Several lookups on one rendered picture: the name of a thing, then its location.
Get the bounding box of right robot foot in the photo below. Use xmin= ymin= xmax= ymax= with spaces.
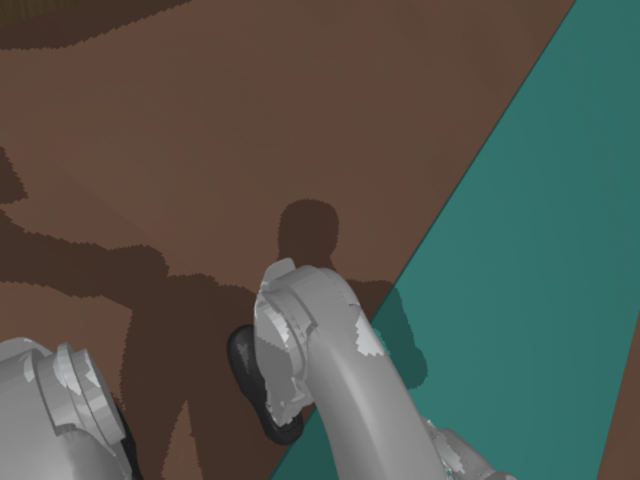
xmin=227 ymin=325 xmax=304 ymax=445

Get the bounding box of right robot hand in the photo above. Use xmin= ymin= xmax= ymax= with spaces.
xmin=421 ymin=416 xmax=497 ymax=480

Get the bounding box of left robot foot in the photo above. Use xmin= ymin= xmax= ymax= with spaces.
xmin=114 ymin=402 xmax=144 ymax=480

